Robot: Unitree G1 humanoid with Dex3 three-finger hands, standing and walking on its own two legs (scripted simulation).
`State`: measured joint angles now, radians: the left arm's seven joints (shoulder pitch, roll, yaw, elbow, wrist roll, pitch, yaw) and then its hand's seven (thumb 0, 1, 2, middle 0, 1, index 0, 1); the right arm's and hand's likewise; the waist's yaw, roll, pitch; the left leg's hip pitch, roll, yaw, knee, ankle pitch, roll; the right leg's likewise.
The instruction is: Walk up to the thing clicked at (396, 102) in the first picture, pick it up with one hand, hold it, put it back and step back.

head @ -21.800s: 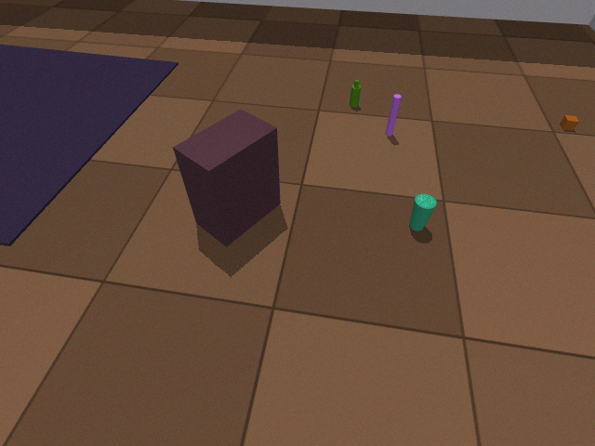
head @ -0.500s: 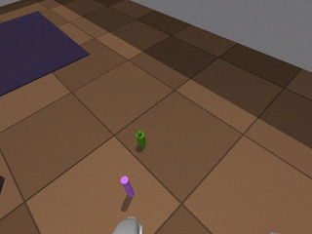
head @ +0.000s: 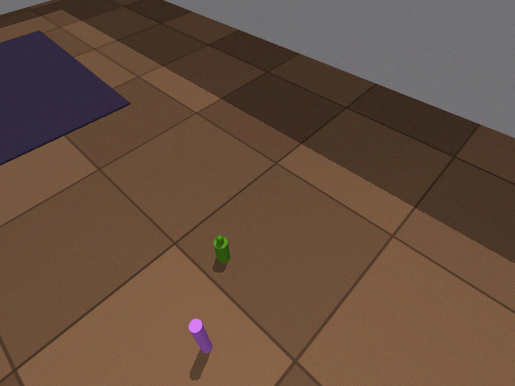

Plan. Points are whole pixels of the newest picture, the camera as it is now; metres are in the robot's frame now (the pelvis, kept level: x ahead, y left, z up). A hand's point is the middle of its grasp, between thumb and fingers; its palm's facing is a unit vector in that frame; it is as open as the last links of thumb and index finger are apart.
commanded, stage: walk up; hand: left
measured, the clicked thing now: (201, 337) +0.37 +0.21 -0.63
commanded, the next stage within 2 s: stand in 1.10 s
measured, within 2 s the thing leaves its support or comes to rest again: neither
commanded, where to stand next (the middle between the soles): +0.06 +0.01 m, yaw +0 degrees
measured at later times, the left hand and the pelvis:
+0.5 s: hand out of the picture +0.12 +0.26 -0.13, palm faces +0.00 -0.94 -0.34, open 7.4 cm; pelvis +0.02 +0.01 +0.02, yaw +0 degrees
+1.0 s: hand out of the picture +0.09 +0.27 -0.13, palm faces +0.02 -0.94 -0.34, open 7.4 cm; pelvis +0.03 +0.01 +0.03, yaw +1 degrees
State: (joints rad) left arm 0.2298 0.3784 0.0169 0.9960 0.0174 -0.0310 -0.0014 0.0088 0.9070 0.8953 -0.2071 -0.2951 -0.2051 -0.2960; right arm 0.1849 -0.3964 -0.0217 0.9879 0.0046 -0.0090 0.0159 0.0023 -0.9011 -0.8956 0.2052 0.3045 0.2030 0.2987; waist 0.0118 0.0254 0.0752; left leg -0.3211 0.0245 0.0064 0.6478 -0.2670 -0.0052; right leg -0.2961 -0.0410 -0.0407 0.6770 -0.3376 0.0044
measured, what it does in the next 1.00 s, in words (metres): stands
